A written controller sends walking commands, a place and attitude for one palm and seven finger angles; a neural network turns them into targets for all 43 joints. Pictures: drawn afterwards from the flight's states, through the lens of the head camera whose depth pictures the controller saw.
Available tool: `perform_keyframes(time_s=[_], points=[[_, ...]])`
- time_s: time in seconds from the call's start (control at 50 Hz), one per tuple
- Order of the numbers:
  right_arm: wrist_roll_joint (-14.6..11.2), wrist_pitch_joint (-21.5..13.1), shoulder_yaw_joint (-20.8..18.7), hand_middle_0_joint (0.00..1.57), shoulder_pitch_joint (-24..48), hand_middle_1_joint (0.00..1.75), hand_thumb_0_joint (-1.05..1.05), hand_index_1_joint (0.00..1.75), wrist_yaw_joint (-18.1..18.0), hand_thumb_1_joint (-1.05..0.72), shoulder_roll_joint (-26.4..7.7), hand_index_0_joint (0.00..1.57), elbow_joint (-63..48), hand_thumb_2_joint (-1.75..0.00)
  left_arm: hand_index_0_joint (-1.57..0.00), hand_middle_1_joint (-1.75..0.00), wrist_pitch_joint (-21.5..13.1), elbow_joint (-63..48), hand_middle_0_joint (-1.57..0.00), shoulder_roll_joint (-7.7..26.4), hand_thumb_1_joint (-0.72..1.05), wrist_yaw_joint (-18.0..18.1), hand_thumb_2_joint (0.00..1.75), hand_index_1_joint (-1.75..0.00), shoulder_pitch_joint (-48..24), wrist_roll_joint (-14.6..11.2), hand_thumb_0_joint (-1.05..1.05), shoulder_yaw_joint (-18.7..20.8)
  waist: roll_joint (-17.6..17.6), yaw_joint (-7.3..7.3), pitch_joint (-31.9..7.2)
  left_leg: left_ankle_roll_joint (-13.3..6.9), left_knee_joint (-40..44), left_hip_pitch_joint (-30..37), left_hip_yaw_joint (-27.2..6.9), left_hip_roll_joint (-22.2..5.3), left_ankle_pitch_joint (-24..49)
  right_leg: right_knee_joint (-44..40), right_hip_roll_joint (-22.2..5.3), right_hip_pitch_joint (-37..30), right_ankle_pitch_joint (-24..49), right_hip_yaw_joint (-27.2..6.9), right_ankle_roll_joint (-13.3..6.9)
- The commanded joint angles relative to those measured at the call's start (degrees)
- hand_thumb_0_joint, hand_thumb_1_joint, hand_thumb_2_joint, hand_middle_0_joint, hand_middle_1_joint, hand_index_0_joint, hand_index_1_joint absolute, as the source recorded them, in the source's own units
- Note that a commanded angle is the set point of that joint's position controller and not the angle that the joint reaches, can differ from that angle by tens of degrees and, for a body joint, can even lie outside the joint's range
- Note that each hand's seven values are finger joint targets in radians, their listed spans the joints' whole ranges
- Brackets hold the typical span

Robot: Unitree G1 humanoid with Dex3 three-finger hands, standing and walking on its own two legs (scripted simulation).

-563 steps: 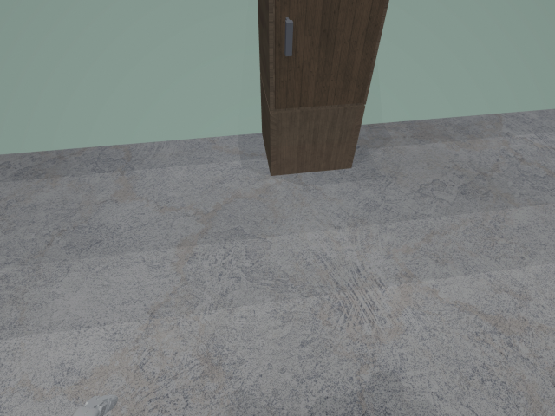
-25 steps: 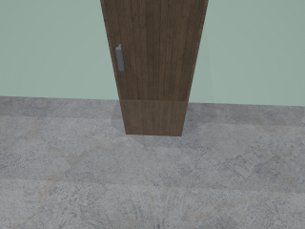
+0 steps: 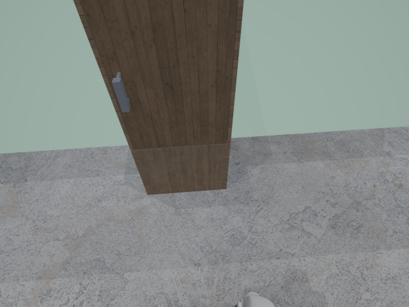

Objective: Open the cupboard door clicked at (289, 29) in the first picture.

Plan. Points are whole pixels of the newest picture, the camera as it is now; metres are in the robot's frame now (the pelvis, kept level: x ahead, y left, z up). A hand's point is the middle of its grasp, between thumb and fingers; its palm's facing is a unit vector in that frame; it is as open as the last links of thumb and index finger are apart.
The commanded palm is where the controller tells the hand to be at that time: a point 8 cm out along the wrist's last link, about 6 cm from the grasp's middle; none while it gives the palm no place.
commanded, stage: take the last steps up to it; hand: left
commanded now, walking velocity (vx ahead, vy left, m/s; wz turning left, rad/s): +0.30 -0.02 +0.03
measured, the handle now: (122, 92) +0.76 +0.28 -0.02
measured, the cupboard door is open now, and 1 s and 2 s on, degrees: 0 0 0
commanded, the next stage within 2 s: come to a stop and stand still in 0.48 s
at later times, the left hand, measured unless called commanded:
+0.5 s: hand out of the picture +0.11 +0.13 -0.17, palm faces +0.15 -0.98 -0.14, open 7.3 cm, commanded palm none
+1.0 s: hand (137, 262) +0.25 +0.18 -0.17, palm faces +0.08 -0.97 -0.25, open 7.4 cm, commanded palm none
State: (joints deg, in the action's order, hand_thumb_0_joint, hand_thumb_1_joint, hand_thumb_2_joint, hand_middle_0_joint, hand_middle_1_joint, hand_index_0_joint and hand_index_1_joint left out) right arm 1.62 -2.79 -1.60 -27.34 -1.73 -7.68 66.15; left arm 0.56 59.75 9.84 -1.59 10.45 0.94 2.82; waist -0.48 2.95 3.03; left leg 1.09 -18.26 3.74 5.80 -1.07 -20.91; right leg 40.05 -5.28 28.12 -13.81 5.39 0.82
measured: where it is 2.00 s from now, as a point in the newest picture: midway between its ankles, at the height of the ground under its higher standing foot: outside the picture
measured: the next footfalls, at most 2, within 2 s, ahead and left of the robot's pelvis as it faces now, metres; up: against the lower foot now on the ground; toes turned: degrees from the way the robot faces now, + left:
right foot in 0.04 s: +0.16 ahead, -0.12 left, +0.00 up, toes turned -8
left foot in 0.58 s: +0.30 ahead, +0.11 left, +0.00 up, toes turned +10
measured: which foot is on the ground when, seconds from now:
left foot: down 0.00-0.04, up 0.06-0.56, down 0.58-1.00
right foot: up 0.00-0.02, down 0.04-0.58, up 0.60-1.00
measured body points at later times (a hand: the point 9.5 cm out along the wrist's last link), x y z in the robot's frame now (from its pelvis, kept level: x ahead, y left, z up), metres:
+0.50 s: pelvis +0.16 -0.02 +0.01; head +0.16 -0.02 +0.46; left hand +0.11 +0.18 -0.15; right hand +0.26 -0.24 -0.14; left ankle +0.25 +0.11 -0.70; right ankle +0.12 -0.12 -0.73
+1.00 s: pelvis +0.21 -0.02 +0.00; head +0.23 -0.02 +0.45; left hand +0.25 +0.23 -0.15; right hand +0.28 -0.25 -0.16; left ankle +0.26 +0.10 -0.73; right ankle +0.22 -0.14 -0.73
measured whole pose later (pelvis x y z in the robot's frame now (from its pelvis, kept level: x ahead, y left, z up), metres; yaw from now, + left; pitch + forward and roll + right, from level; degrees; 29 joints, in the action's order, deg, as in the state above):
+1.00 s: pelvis +0.21 -0.02 +0.00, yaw +2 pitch -1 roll +1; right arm 0.9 0.9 -2.9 -9.4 -1.9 -9.6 61.2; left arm 1.7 59.3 10.6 1.8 11.5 1.1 2.3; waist -0.2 0.0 3.6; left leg -1.0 -28.5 -16.3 7.9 -2.7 -10.8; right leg 35.2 -3.3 15.4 -18.5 3.5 1.5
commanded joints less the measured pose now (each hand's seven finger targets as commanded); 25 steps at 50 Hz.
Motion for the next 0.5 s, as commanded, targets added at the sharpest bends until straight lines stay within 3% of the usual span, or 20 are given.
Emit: perform_keyframes(time_s=[0.0,0.02,0.04,0.06,0.08,0.1,0.12,0.14,0.16,0.2,0.26,0.36,0.44,0.48], points=[[-0.52,-0.91,-2.16,0.2,0.52,0.3,0.0,0.3,0.21,-0.9,-9.15,0.2,-2.27,-0.9,-0.2,-0.3,-3.77,0.67,-0.2,6.63,0.9,0.43,0.9,-0.3,14.14,0.44,0.0,1.8,0.6,-9.03,-4.99,-5.67,-18.85,-14.19,-2.53,-9.49,28.52,-11.63,1.99,-26.96,5.06,0.53,-2.55],[-1.2,-1.05,-1.58,0.2,-1.75,0.3,0.0,0.3,0.99,-0.9,-5.68,0.2,-3.28,-0.9,-0.2,-0.3,-4.54,2.54,-0.2,12.84,0.9,1.35,0.9,-0.3,21.1,0.88,0.0,3.35,15.65,-11.0,-11.75,-3.16,-35.98,-28.13,1.4,-3.03,7.92,-16.2,-12.51,-40.51,2.17,-17.9,-6.92],[-1.36,-0.83,-1.35,0.2,-0.15,0.3,0.0,0.3,0.91,-0.9,-5.42,0.2,-5.32,-0.9,-0.2,-0.3,-4.32,3.31,-0.2,15.85,0.9,1.78,0.9,-0.3,24.24,-0.22,0.0,3.68,18.45,-10.62,-13.5,-2.92,-49.97,-34.5,-2.53,0.82,-12.74,-23.71,-21.0,-39.79,4.43,-33.39,-10.83],[-1.53,-0.37,-2.0,0.2,1.81,0.3,0.0,0.3,0.94,-0.9,-6.25,0.2,-5.16,-0.9,-0.2,-0.3,-3.94,2.01,-0.2,14.67,0.9,2.09,0.9,-0.3,18.79,-0.6,0.0,3.54,11.36,-9.19,-8.3,-3.72,-55.83,-36.22,-6.2,-2.39,-9.86,-26.76,-20.78,-32.96,-6.35,-31.44,-12.15],[-1.32,-0.11,-2.15,0.2,4.94,0.3,0.0,0.3,1.3,-0.9,-5.19,0.2,-5.07,-0.9,-0.2,-0.3,-3.91,0.67,-0.2,12.38,0.9,2.11,0.9,-0.3,12.94,-0.49,0.0,2.95,7.85,-7.94,-3.41,-3.72,-57.52,-37.24,-6.46,-4.58,-5.03,-29.29,-19.06,-24.01,-17.1,-29.66,-11.13],[-0.79,0.21,-2.08,0.2,5.66,0.3,0.0,0.3,1.4,-0.9,-4.41,0.2,-5.1,-0.9,-0.2,-0.3,-3.89,-0.65,-0.2,9.98,0.9,2.28,0.9,-0.3,8.6,-0.39,0.0,2.22,5.2,-5.73,-0.18,-3.37,-57.01,-37.46,-7.03,-5.81,-0.75,-30.09,-17.38,-18.04,-17.44,-25.98,-9.89],[-0.43,0.79,-2.22,0.2,4.47,0.3,0.0,0.3,1.54,-0.9,-3.61,0.2,-4.44,-0.9,-0.2,-0.3,-4.0,-1.33,-0.2,7.75,0.9,2.47,0.9,-0.3,5.87,-0.34,0.0,1.58,3.09,-3.94,0.52,-2.92,-55.44,-34.99,-7.08,-6.76,2.45,-30.23,-15.54,-14.46,-13.95,-19.67,-8.72],[-0.13,1.3,-1.95,0.2,3.43,0.3,0.0,0.3,1.64,-0.9,-2.68,0.2,-3.89,-0.9,-0.2,-0.3,-4.37,-1.48,-0.2,5.55,0.9,2.52,0.9,-0.3,4.91,-0.19,0.0,0.83,3.36,-2.68,1.04,-2.27,-53.51,-33.45,-6.64,-6.94,4.94,-30.79,-13.38,-11.9,-8.62,-14.91,-7.55],[0.03,1.71,-1.84,0.2,2.32,0.3,0.0,0.3,1.74,-0.9,-2.12,0.2,-3.47,-0.9,-0.2,-0.3,-4.67,-1.1,-0.2,4.56,0.9,2.47,0.9,-0.3,5.29,-0.11,0.0,0.41,4.61,-1.98,0.76,-1.73,-51.71,-32.97,-6.02,-6.76,6.56,-30.82,-11.74,-11.62,-4.07,-11.04,-6.78],[0.22,2.37,-1.97,0.2,1.83,0.3,0.0,0.3,1.86,-0.9,-2.1,0.2,-3.6,-0.9,-0.2,-0.3,-4.98,-0.69,-0.2,3.28,0.9,2.57,0.9,-0.3,6.58,0.15,0.0,0.34,7.22,-1.34,1.04,-0.78,-48.32,-33.3,-4.96,-6.72,8.06,-31.34,-10.49,-11.38,-0.65,-7.42,-6.9],[0.13,2.5,-2.07,0.2,5.7,0.3,0.0,0.3,2.34,-0.9,-2.49,0.2,-5.4,-0.9,-0.2,-0.3,-5.43,-0.23,-0.2,4.07,0.9,2.7,0.9,-0.3,7.7,0.25,0.0,0.38,6.07,-1.76,1.85,0.09,-42.03,-35.52,-4.26,-6.99,9.38,-32.0,-10.82,-13.58,3.05,-6.54,-8.66],[-0.22,1.68,-1.62,0.2,14.08,0.3,0.0,0.3,3.02,-0.9,-2.91,0.2,-8.54,-0.9,-0.2,-0.3,-5.73,1.25,-0.2,5.46,0.9,2.52,0.9,-0.3,11.4,0.28,0.0,0.24,5.12,-3.81,2.61,0.46,-28.51,-36.67,-2.48,-6.3,10.15,-30.36,-11.13,-20.22,11.18,-5.56,-9.78],[-0.4,0.9,-1.29,0.2,18.34,0.3,0.0,0.3,3.17,-0.9,-2.87,0.2,-10.0,-0.9,-0.2,-0.3,-5.4,2.57,-0.2,6.46,0.9,2.74,0.9,-0.3,13.68,0.55,0.0,0.47,5.54,-5.05,2.59,-0.51,-20.78,-32.31,-0.96,-4.6,7.7,-26.8,-12.44,-22.96,18.17,-5.29,-9.89],[-0.42,0.47,-1.16,0.2,17.41,0.3,0.0,0.3,2.92,-0.9,-3.31,0.2,-9.81,-0.9,-0.2,-0.3,-4.91,3.05,-0.2,6.43,0.9,2.91,0.9,-0.3,13.89,0.49,0.0,0.52,5.42,-4.44,1.31,-1.24,-16.07,-26.66,-0.2,-3.28,7.92,-23.27,-11.76,-23.04,20.16,-4.74,-9.06]])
